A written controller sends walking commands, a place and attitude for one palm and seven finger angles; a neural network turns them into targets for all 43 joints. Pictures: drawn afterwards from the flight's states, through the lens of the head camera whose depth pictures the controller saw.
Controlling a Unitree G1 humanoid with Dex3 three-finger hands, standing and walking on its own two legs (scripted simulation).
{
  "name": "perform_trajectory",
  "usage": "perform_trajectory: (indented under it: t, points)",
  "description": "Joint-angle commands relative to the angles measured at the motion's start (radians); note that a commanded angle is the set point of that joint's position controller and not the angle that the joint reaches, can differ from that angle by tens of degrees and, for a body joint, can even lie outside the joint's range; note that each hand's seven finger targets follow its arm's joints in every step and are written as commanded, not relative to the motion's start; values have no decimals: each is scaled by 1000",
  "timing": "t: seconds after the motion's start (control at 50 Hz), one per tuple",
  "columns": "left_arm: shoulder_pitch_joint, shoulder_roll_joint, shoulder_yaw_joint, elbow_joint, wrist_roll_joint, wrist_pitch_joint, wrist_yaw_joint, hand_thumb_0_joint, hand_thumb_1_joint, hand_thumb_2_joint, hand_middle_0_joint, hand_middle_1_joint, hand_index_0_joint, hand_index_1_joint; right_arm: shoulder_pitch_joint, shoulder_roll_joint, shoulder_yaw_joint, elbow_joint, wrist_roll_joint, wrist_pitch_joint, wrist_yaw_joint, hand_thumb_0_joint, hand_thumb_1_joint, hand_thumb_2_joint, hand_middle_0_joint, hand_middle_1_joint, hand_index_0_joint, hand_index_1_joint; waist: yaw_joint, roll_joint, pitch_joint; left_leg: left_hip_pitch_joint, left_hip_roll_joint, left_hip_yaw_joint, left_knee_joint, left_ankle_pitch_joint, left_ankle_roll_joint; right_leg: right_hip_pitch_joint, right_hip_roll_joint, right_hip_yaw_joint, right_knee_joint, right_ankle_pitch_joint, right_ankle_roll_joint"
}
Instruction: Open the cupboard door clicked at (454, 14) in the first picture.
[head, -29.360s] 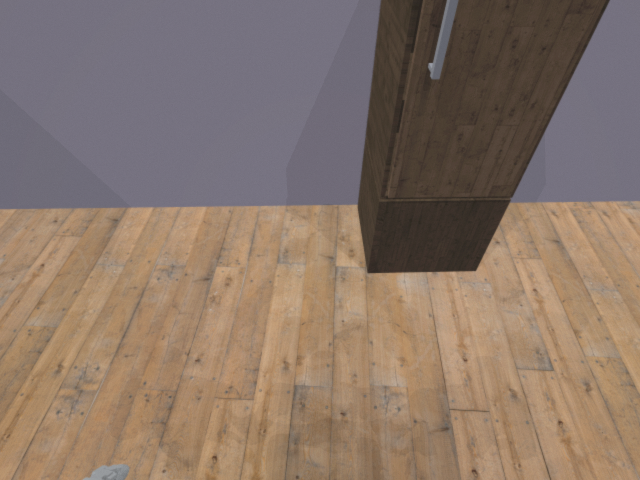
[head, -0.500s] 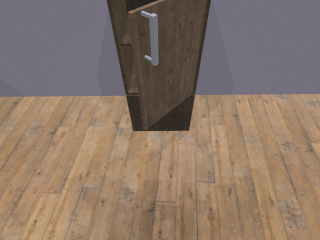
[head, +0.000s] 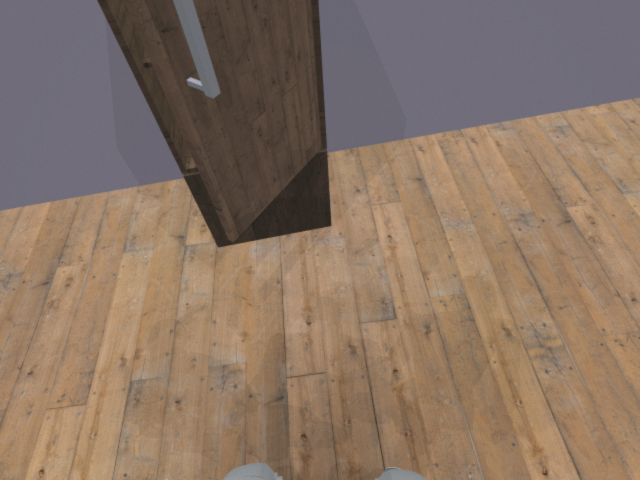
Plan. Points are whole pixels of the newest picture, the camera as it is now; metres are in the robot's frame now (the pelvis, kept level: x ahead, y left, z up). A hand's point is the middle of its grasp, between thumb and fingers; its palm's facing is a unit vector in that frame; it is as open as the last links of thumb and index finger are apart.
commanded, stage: walk to a spot facing it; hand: left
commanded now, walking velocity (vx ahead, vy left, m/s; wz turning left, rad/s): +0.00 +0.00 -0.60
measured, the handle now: (187, 40) +0.67 +0.25 +0.18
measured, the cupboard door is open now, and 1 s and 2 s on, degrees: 46 46 46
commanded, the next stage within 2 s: none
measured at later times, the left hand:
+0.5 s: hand (175, 471) +0.14 +0.23 -0.16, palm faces -0.24 -0.94 -0.23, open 7.4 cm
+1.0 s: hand (247, 408) +0.23 +0.15 -0.17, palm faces -0.64 -0.74 -0.18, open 7.4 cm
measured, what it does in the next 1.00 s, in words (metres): steps on the spot, turning right: left foot, then right foot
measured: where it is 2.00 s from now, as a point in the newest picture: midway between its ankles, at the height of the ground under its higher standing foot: (440, 457)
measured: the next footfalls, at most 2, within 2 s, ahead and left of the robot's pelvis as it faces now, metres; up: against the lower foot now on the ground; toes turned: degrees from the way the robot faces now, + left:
left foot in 0.42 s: +0.09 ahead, +0.16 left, +0.00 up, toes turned -18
right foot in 0.72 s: -0.02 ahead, -0.12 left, +0.00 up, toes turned -29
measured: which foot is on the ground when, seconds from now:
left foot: up 0.00-0.40, down 0.42-0.72, up 0.74-0.94, down 0.96-1.00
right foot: down 0.00-0.40, up 0.42-0.70, down 0.72-0.96, up 0.98-1.00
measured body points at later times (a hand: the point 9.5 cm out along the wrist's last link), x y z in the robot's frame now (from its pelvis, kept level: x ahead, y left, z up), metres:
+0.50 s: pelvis +0.00 +0.04 +0.02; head +0.07 +0.05 +0.46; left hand +0.15 +0.28 -0.14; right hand +0.06 -0.24 -0.10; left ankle +0.05 +0.17 -0.72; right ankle -0.02 -0.09 -0.67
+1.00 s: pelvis +0.04 +0.04 +0.01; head +0.09 +0.03 +0.45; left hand +0.26 +0.19 -0.15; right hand -0.09 -0.22 -0.11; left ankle +0.12 +0.12 -0.72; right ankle -0.06 -0.09 -0.69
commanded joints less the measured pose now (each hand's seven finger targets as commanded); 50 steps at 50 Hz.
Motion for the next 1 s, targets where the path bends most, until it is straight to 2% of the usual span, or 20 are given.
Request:
perform_trajectory:
  t: [0.0,0.12,0.26,0.34,0.36,0.38,0.4,0.44,0.5,0.64,0.66,0.68,0.7,0.74,0.76,0.88,0.9,0.92,0.94,0.98]
  points:
    - [50,234,63,-63,-7,-15,32,0,900,900,-200,-300,-200,-300,-102,-107,-35,-137,13,-24,3,0,-900,-900,200,300,200,300,23,-228,-59,-278,-40,-203,414,0,-1,71,-257,527,-472,2,-154]
    - [117,196,59,-43,-8,-35,47,0,900,900,-200,-300,-200,-300,-108,-55,-18,-144,20,-35,-9,0,-900,-900,200,300,200,300,25,-118,-240,-223,-69,-197,198,45,-29,329,-195,423,-335,565,-136]
    - [116,209,68,-56,1,-19,38,0,900,900,-200,-300,-200,-300,-156,-65,-19,-182,27,-43,-17,0,-900,-900,200,300,200,300,36,-177,-183,-150,-100,-215,11,21,-16,257,-178,511,-351,488,-158]
    - [23,206,64,-86,-7,-8,34,0,900,900,-200,-300,-200,-300,-25,-81,-21,-150,32,-55,-26,0,-900,-900,200,300,200,300,-38,-150,-209,163,-110,-216,-353,197,2,50,-110,489,-283,351,-70]
    - [15,165,55,-102,-16,-7,28,0,900,900,-200,-300,-200,-300,11,-135,-29,-142,25,-65,-35,0,-900,-900,200,300,200,300,-56,-15,-212,314,1,-322,-481,194,36,-116,-17,402,-202,169,-15]
    - [31,116,42,-124,-30,-8,10,0,900,900,-200,-300,-200,-300,7,-238,-49,-160,6,-71,-40,0,-900,-900,200,300,200,300,-51,291,-203,371,271,-591,-589,183,131,-289,109,202,33,-196,49]
    - [-23,154,48,-140,-18,-8,5,0,900,900,-200,-300,-200,-300,14,-263,-50,-175,-1,-65,-43,0,-900,-900,200,300,200,300,-64,253,-161,238,384,-645,-598,266,223,-268,65,104,255,-292,81]
    - [-11,149,55,-150,-2,-11,-12,0,900,900,-200,-300,-200,-300,-54,-216,-36,-210,-15,-72,-36,0,-900,-900,200,300,200,300,-16,80,-140,114,323,-535,-556,387,255,-226,18,76,405,-213,98]
    - [-26,129,48,-144,-8,1,-25,0,900,900,-200,-300,-200,-300,-46,-176,-27,-203,-16,-75,-34,0,-900,-900,200,300,200,300,-5,184,-147,178,181,-273,-442,690,180,-217,-6,30,356,-166,104]
    - [-2,131,34,-141,-15,-11,-34,0,900,900,-200,-300,-200,-300,33,-224,-42,-180,-7,-65,-17,0,-900,-900,200,300,200,300,-11,150,-196,132,171,-160,-299,671,100,98,28,-91,-97,-12,63]
    - [65,163,42,-122,-14,-17,-30,0,900,900,-200,-300,-200,-300,9,-221,-44,-190,0,-64,-13,0,-900,-900,200,300,200,300,29,91,-202,43,143,-127,-187,571,57,233,0,-50,-232,145,41]
    - [117,270,62,-107,-1,-27,-15,0,900,900,-200,-300,-200,-300,1,-154,-36,-218,15,-62,-8,0,-900,-900,200,300,200,300,49,-198,-222,-157,21,-24,24,269,-14,377,-221,272,-352,394,-40]
    - [164,356,79,-92,-5,-26,4,0,900,900,-200,-300,-200,-300,-73,-106,-14,-260,21,-57,-7,0,-900,-900,200,300,200,300,97,-387,-206,-278,-57,-76,226,-194,-30,346,-398,491,-378,619,-166]
    - [89,369,78,-117,-7,-15,9,0,900,900,-200,-300,-200,-300,-45,-102,-7,-276,24,-57,8,0,-900,-900,200,300,200,300,61,-335,-141,-305,6,-172,295,-183,-16,189,-392,520,-413,57,-228]
    - [22,300,72,-133,5,-19,14,0,900,900,-200,-300,-200,-300,-58,-127,-19,-248,15,-61,7,0,-900,-900,200,300,200,300,35,-327,-141,-299,-16,-171,277,-99,-17,180,-287,490,-401,33,-195]
    - [-60,272,52,-136,-2,-30,-7,0,900,900,-200,-300,-200,-300,109,-92,-13,-173,6,-81,23,0,-900,-900,200,300,200,300,-66,-159,-137,153,-102,-47,-210,116,-24,-109,-153,361,-360,-295,-109]
    - [-78,238,43,-143,-6,-29,-14,0,900,900,-200,-300,-200,-300,182,-120,-18,-144,5,-89,12,0,-900,-900,200,300,200,300,-101,-88,-133,307,-85,-61,-330,108,-17,-230,-98,315,-282,-334,-68]
    - [-84,165,26,-165,-10,-27,-22,0,900,900,-200,-300,-200,-300,264,-202,-37,-125,-6,-98,-1,0,-900,-900,200,300,200,300,-137,178,-143,397,90,-304,-495,-144,36,-382,17,195,-27,-367,-10]
    - [-146,124,20,-216,-18,-28,-26,0,900,900,-200,-300,-200,-300,343,-301,-55,-118,-23,-112,-12,0,-900,-900,200,300,200,300,-169,385,-132,378,388,-684,-675,-336,145,-496,60,21,281,-344,48]
    - [-217,151,38,-244,-11,-48,-54,0,900,900,-200,-300,-200,-300,259,-298,-50,-152,-22,-127,-16,0,-900,-900,200,300,200,300,-111,29,-75,240,418,-669,-713,-200,245,-461,-75,74,441,-178,46]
